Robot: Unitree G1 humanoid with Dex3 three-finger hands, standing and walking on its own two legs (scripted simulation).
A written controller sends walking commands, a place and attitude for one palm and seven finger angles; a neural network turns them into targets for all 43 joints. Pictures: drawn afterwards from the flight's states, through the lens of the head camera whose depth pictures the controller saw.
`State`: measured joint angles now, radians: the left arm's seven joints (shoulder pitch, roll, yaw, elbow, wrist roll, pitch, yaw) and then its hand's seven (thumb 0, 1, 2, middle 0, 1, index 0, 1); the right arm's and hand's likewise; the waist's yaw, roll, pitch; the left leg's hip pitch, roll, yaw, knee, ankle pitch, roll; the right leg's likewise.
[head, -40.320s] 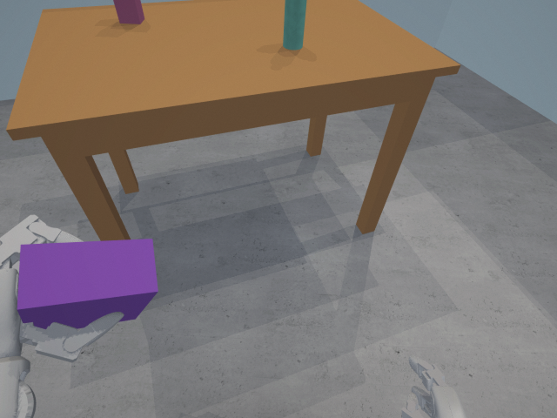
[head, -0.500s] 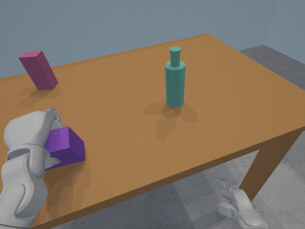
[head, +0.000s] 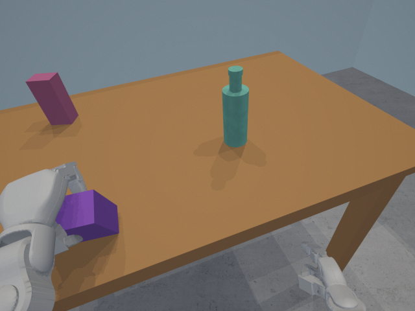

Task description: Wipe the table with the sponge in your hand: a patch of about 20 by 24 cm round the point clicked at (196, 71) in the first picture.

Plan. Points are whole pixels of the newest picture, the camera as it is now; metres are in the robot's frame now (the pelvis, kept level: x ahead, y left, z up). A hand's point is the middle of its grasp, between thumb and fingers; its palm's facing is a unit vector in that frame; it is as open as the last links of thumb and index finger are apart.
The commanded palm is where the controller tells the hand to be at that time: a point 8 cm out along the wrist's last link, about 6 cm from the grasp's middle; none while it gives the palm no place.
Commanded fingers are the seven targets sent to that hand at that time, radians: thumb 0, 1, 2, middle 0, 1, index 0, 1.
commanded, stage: lift the sponge slowly off the table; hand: left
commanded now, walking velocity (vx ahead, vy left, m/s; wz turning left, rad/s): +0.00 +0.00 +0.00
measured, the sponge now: (74, 223) +0.22 +0.29 +0.10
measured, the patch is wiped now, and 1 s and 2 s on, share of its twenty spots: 1.00 1.00 1.00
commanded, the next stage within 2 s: none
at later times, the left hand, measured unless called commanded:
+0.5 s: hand (56, 207) +0.21 +0.28 +0.16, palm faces +0.23 -0.16 -0.96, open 9.6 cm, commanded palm +0.16 +0.27 +0.23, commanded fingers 0.00 0.10 1.30 -1.20 -1.60 -1.20 -1.60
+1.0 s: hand (55, 193) +0.21 +0.27 +0.20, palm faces +0.26 -0.14 -0.95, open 9.6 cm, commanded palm +0.16 +0.26 +0.27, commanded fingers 0.00 0.10 1.30 -1.20 -1.60 -1.20 -1.60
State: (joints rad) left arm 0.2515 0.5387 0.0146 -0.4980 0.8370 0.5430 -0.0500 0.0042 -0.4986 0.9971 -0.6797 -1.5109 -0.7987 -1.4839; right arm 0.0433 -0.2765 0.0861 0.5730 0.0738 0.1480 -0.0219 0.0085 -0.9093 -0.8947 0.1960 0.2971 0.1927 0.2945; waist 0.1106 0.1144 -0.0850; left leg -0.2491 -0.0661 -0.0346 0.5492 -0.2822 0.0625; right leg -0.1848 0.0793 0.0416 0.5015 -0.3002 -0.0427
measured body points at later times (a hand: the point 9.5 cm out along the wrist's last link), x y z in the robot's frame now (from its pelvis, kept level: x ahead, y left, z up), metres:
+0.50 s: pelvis -0.01 +0.00 +0.00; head -0.04 -0.03 +0.45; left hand +0.19 +0.29 +0.22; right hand +0.24 -0.19 -0.07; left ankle +0.00 +0.08 -0.73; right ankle -0.02 -0.10 -0.73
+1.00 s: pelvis -0.02 -0.01 +0.00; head -0.05 -0.06 +0.45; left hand +0.19 +0.27 +0.25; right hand +0.24 -0.19 -0.07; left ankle +0.00 +0.08 -0.73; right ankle -0.02 -0.10 -0.73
